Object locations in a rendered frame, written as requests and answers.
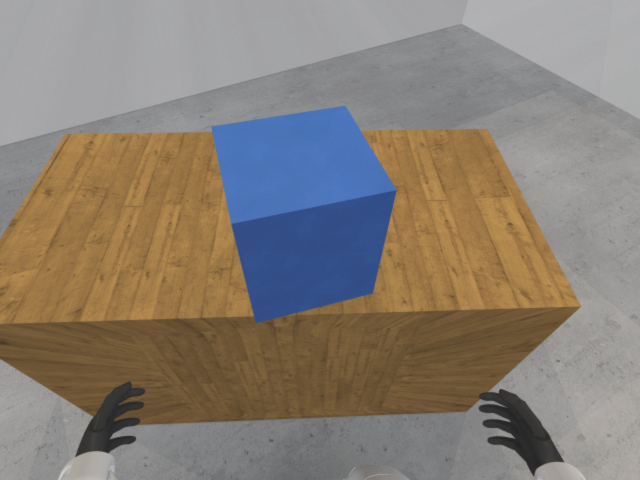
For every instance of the left robot hand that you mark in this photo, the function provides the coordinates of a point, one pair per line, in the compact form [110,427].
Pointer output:
[102,426]

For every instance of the pedestal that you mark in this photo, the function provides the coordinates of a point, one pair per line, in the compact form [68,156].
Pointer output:
[121,266]

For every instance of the robot left forearm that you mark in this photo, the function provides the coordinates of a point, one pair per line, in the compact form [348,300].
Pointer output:
[94,465]

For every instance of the right robot hand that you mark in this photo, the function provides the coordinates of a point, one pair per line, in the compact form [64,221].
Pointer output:
[532,442]

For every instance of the carton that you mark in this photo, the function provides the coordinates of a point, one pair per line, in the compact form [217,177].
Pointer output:
[309,204]

